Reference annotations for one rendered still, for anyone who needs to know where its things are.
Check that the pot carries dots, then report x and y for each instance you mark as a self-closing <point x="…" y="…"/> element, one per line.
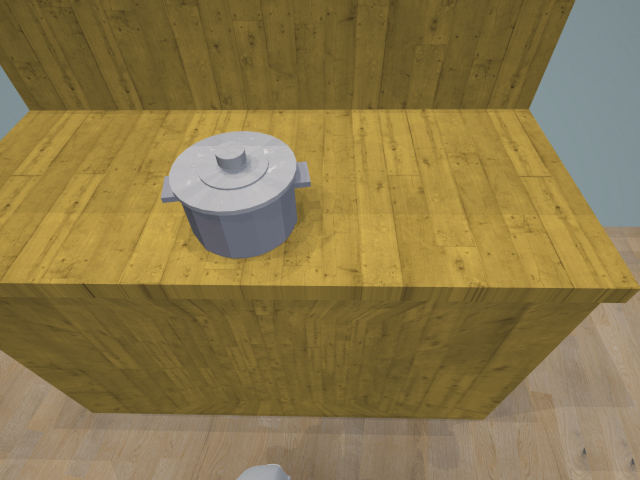
<point x="249" y="234"/>

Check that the knob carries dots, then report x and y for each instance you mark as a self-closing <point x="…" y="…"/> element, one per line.
<point x="230" y="155"/>

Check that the table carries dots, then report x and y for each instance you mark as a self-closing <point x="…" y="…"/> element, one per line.
<point x="442" y="252"/>

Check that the lid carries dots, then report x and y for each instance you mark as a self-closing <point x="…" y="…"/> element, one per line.
<point x="201" y="185"/>

